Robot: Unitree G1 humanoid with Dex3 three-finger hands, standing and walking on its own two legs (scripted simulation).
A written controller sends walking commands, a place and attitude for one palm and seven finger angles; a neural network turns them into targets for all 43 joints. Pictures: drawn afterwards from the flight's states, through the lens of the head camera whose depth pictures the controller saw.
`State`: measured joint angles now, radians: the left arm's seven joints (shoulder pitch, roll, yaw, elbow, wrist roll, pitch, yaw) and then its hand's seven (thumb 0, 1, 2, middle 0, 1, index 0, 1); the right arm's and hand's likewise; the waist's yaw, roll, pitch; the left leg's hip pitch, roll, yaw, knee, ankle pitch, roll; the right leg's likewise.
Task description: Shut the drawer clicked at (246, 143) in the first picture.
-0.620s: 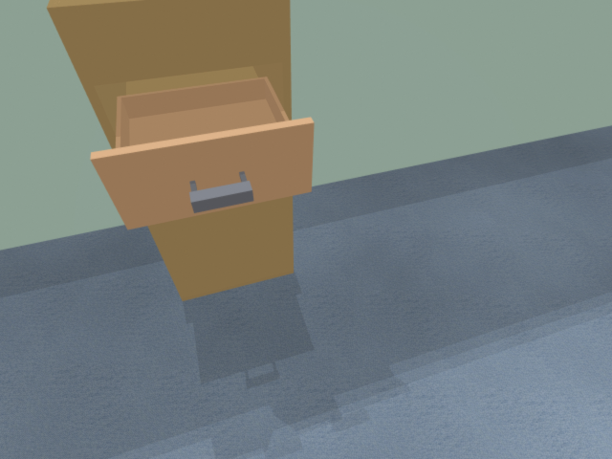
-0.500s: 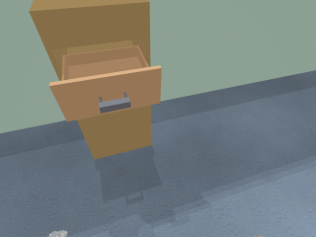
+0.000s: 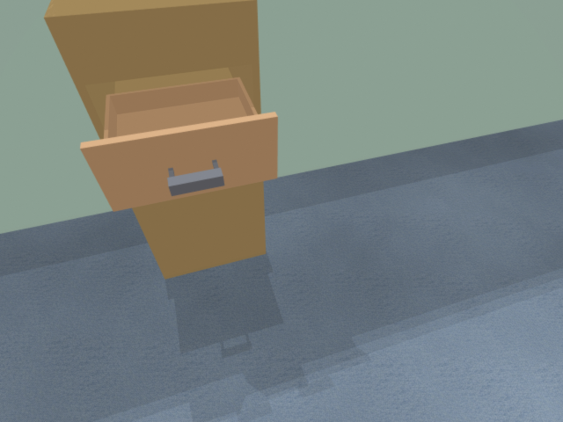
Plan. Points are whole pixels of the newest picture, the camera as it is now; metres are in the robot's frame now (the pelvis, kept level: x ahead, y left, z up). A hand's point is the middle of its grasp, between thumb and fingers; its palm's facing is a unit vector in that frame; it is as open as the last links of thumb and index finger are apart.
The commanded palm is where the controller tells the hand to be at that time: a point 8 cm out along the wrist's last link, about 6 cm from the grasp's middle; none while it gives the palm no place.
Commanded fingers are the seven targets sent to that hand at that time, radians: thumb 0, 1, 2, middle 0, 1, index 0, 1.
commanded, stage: stand and wait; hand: left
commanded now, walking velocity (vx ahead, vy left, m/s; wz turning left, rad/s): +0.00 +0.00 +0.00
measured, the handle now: (195, 174) +0.58 +0.23 -0.01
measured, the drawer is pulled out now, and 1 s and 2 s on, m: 0.24 0.24 0.24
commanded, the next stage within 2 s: look at it before walking up in 0.20 s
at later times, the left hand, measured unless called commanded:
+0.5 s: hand out of the picture +0.05 +0.23 -0.16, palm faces -0.01 -0.95 -0.30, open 7.4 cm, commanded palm none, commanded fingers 0.00 0.90 0.90 -0.20 -0.30 -0.20 -0.30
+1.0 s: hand out of the picture +0.05 +0.23 -0.16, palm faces +0.00 -0.95 -0.30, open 7.4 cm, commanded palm none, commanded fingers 0.00 0.90 0.90 -0.20 -0.30 -0.20 -0.30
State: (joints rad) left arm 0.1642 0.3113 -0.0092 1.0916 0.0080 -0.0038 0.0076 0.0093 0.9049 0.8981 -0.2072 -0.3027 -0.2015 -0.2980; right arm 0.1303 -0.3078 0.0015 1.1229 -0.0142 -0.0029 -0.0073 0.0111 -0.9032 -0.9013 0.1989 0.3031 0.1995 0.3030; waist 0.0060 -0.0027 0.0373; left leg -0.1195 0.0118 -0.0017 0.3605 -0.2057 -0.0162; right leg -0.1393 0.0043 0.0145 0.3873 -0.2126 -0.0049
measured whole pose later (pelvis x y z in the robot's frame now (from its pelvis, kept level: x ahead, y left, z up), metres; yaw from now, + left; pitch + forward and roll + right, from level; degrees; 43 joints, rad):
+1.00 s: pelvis -0.01 +0.00 +0.00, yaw +0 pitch -2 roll +0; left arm 0.17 0.30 0.00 1.10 0.01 0.00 0.01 0.01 0.91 0.90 -0.21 -0.30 -0.20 -0.30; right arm 0.15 -0.28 0.00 1.13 -0.01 -0.01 -0.01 0.01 -0.90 -0.90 0.20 0.30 0.20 0.30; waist 0.00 -0.01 0.03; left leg -0.14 0.01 -0.01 0.35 -0.19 -0.01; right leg -0.15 0.00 0.01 0.37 -0.19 0.00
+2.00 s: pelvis -0.04 -0.01 -0.01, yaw +18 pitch -1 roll +0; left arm 0.41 0.17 0.04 1.08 0.02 0.01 0.01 0.01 0.91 0.90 -0.20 -0.30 -0.20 -0.30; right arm 0.25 -0.17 -0.05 1.04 -0.03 -0.02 -0.02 0.01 -0.91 -0.90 0.19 0.30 0.19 0.30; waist 0.03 -0.04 -0.01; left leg -0.20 0.04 0.08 0.53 -0.32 0.01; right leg -0.21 -0.02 -0.06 0.61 -0.39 -0.01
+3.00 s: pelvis +0.27 -0.03 +0.00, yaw +16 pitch -1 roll -1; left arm 0.29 0.17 0.05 1.09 0.02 0.01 0.02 0.01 0.91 0.90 -0.20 -0.30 -0.20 -0.30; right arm 0.22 -0.14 -0.04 1.05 -0.02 -0.06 -0.05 -0.02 -0.95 -0.90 0.20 0.30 0.20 0.30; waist 0.02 -0.06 0.05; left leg -0.18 0.04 0.16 0.40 -0.20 0.06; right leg -0.44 -0.08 -0.03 0.94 -0.30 0.03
